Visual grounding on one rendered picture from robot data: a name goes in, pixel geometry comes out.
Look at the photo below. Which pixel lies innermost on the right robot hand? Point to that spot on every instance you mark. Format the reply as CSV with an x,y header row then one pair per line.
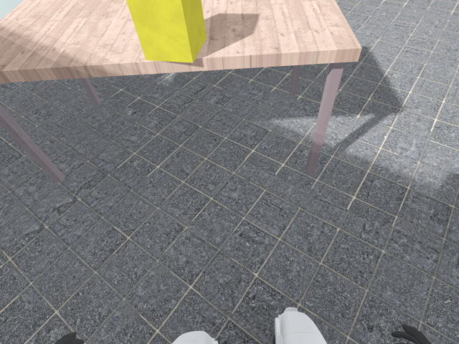
x,y
411,334

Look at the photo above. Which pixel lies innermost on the robot right shin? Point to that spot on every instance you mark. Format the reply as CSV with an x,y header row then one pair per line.
x,y
290,309

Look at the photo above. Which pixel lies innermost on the robot right thigh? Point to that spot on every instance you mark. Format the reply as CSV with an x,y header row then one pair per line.
x,y
293,327

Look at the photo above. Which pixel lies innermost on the table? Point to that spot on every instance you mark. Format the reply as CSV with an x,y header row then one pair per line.
x,y
70,39

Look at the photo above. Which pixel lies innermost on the carton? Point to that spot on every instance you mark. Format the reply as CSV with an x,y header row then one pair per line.
x,y
169,30

